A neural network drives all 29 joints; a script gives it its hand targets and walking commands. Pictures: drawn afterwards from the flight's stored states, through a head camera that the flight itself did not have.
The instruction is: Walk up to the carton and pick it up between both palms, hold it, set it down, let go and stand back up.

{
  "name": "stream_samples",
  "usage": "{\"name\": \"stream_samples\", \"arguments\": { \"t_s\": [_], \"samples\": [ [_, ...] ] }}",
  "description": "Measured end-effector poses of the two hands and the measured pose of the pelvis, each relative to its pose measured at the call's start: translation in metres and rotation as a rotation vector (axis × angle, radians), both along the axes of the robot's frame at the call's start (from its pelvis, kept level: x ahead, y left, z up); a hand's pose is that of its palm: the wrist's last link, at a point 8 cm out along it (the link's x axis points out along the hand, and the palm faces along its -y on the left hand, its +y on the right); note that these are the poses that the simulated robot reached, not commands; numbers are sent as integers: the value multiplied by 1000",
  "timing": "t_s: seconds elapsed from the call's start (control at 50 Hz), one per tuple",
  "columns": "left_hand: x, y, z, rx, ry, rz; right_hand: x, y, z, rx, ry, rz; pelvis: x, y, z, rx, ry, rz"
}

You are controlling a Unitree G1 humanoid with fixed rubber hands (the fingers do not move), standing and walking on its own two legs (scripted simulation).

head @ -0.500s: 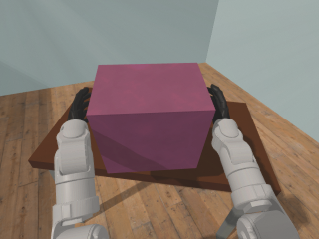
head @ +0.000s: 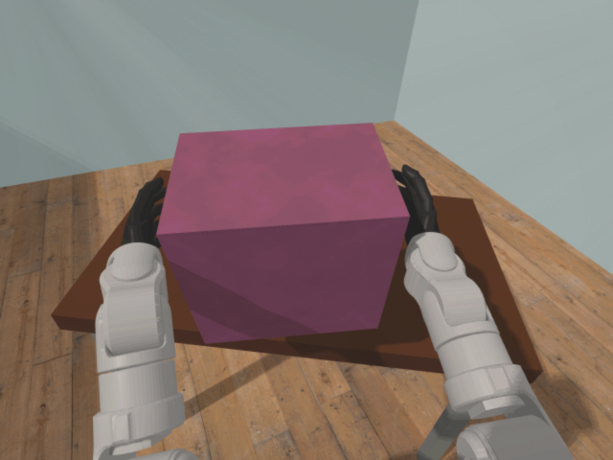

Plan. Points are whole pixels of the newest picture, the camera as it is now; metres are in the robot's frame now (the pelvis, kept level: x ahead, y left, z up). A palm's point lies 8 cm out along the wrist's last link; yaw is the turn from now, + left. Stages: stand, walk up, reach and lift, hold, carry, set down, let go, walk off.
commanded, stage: hold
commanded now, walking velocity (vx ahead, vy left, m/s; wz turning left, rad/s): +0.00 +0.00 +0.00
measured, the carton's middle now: (285, 237) +0.38 +0.01 +0.14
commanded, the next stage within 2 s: none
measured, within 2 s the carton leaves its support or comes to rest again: neither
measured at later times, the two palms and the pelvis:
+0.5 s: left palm (143, 240) +0.34 +0.17 +0.18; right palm (419, 222) +0.35 -0.16 +0.18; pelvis -0.01 +0.00 +0.00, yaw +0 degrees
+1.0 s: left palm (147, 245) +0.34 +0.17 +0.17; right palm (423, 235) +0.34 -0.16 +0.17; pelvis -0.01 +0.00 +0.00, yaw +0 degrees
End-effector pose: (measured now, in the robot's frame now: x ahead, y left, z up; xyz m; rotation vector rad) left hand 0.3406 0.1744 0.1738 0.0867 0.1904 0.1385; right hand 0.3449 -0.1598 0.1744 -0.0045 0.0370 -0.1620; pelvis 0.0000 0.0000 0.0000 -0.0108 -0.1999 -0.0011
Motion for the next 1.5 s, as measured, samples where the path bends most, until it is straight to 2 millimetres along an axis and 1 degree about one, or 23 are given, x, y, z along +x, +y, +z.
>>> {"name": "stream_samples", "arguments": {
  "t_s": [0.18,0.34,0.46,0.6,0.72,0.88,1.0,1.26,1.42,1.5],
  "samples": [
    [-4,0,3,-6,7,13,0,0,3,-7,6,9,-5,-1,0,4,6,-11],
    [-1,1,2,-12,14,17,3,1,3,-10,11,11,-9,-3,1,5,21,-6],
    [2,-1,4,-14,5,11,4,0,6,-12,2,6,-7,-4,1,5,21,-3],
    [2,0,2,-14,12,10,4,0,4,-16,8,5,-4,-3,1,4,10,-3],
    [1,-1,3,-8,-16,-8,-3,-1,5,-25,-17,-11,-2,-2,0,1,-1,6],
    [0,-4,-1,-4,6,-18,-8,-4,-2,-16,5,-25,-5,1,0,2,-11,-4],
    [-1,-6,0,5,8,-13,-7,-5,-5,-13,7,-20,-10,3,0,3,-3,-8],
    [4,-5,7,-9,-10,-5,-1,-4,6,-29,-10,-14,-9,-2,0,6,10,-3],
    [5,-5,0,-12,9,-12,-2,-5,0,-31,9,-20,-6,-4,0,4,-4,1],
    [3,-7,-1,-4,-2,-18,-5,-6,-1,-25,-2,-23,-6,-3,0,2,-8,1]
  ]
}}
